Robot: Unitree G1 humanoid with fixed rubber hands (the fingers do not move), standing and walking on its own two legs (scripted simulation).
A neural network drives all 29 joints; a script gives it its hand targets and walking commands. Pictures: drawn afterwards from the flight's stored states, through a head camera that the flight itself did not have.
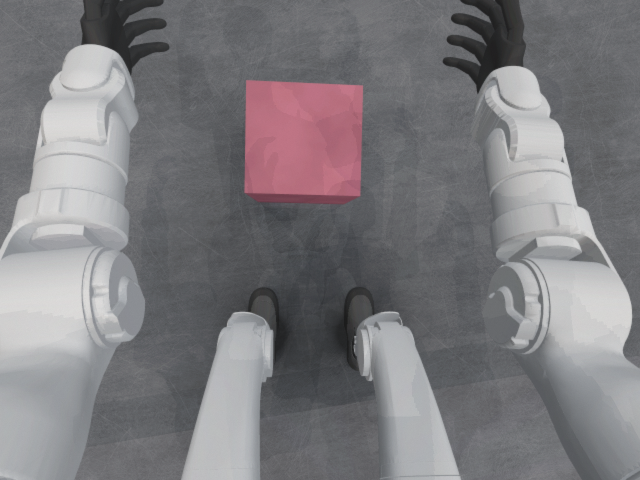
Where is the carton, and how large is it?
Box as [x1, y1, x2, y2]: [244, 80, 362, 203]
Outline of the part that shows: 246,80 244,192 257,201 345,203 359,196 362,85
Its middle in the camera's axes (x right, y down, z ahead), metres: -0.04 -0.19 +0.82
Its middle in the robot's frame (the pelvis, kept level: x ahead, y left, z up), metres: +0.53 +0.02 -0.53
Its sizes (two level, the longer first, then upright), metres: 0.210 0.200 0.250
